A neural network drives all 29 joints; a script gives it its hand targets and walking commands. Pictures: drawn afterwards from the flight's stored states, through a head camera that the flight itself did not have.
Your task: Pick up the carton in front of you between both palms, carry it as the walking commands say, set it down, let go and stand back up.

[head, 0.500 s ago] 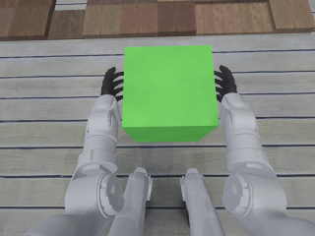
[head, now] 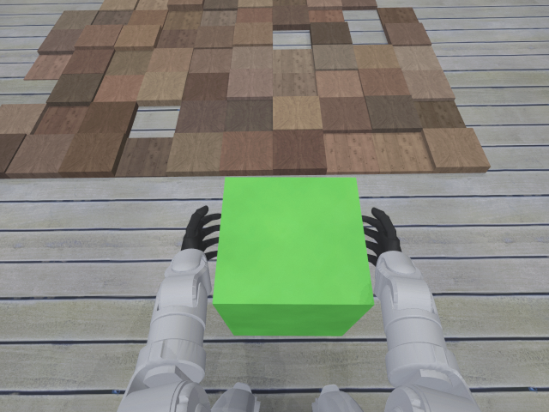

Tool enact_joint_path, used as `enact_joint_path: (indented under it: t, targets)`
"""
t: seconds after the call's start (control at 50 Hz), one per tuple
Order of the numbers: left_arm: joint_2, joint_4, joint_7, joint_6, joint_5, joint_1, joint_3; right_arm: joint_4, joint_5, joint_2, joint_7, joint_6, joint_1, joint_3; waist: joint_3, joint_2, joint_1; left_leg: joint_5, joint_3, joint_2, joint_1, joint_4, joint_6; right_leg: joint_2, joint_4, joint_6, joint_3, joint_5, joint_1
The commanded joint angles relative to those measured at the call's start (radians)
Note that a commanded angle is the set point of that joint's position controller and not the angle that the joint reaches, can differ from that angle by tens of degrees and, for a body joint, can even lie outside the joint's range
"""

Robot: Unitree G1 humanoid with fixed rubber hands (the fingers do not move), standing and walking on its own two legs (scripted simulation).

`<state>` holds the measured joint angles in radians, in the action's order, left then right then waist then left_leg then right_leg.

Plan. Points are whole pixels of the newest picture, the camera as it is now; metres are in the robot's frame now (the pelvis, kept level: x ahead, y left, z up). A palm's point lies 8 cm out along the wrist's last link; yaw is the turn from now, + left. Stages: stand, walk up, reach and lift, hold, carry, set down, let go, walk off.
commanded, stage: reach and lift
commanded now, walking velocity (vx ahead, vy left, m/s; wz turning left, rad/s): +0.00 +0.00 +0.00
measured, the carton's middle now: (289, 264) +0.36 +0.00 -0.09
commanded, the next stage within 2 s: hold in 1.28 s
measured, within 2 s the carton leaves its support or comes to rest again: neither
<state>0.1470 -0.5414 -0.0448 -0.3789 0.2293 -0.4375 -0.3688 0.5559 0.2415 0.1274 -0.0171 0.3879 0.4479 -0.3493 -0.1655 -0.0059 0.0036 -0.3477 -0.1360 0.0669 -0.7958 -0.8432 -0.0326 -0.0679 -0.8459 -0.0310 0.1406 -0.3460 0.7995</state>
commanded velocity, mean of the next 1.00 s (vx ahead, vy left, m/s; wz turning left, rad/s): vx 0.00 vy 0.00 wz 0.00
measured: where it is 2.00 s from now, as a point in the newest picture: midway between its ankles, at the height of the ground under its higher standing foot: outside the picture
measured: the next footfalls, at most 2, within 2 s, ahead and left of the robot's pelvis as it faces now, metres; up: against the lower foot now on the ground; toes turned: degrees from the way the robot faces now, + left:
none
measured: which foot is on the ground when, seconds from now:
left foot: down 0.00-1.00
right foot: down 0.00-1.00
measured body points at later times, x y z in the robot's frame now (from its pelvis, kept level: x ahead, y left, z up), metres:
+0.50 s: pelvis +0.01 +0.00 +0.05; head -0.02 +0.00 +0.49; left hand +0.32 +0.15 +0.06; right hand +0.32 -0.15 +0.06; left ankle +0.03 +0.13 -0.69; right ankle +0.03 -0.13 -0.69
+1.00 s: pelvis +0.02 +0.00 +0.05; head -0.01 +0.00 +0.50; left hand +0.32 +0.15 +0.07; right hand +0.32 -0.15 +0.07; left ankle +0.03 +0.13 -0.69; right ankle +0.03 -0.13 -0.69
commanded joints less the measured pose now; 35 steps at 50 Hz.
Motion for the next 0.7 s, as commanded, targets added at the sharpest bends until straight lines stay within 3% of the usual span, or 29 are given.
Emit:
enact_joint_path:
  t: [0.0, 0.2, 0.36, 0.5, 0.68]
  targets:
    - [1.023, -0.042, 0.263, -0.009, -0.156, -0.469, 0.607, 0.015, -0.161, 1.032, 0.246, -0.003, 0.471, 0.589, -0.459, 0.008, 0.0, 0.317, 0.072, 0.05, 0.366, 0.177, 0.017, -0.051, 0.172, 0.015, -0.072, 0.328, -0.394]
    - [0.992, 0.11, 0.274, -0.124, -0.19, -0.303, 0.697, -0.145, -0.205, 1.007, 0.246, 0.117, 0.303, 0.681, -0.252, 0.009, -0.005, 0.39, 0.061, 0.033, 0.614, 0.386, 0.016, -0.032, 0.384, 0.006, -0.069, 0.397, -0.634]
    - [0.959, 0.099, 0.295, -0.213, -0.157, -0.303, 0.611, -0.137, -0.173, 0.968, 0.265, 0.204, 0.306, 0.594, -0.019, 0.002, -0.004, 0.189, 0.067, 0.027, 0.628, 0.473, 0.025, -0.024, 0.472, 0.018, -0.076, 0.19, -0.637]
    - [0.992, 0.115, 0.308, -0.21, -0.17, -0.43, 0.616, -0.152, -0.177, 0.999, 0.281, 0.2, 0.43, 0.597, -0.07, 0.0, -0.004, 0.157, 0.074, 0.022, 0.653, 0.461, 0.029, -0.024, 0.458, 0.023, -0.084, 0.156, -0.659]
    - [0.982, 0.124, 0.305, -0.22, -0.167, -0.417, 0.623, -0.167, -0.174, 0.989, 0.276, 0.209, 0.42, 0.608, -0.097, 0.003, -0.004, 0.203, 0.076, 0.025, 0.689, 0.474, 0.022, -0.028, 0.47, 0.016, -0.087, 0.203, -0.696]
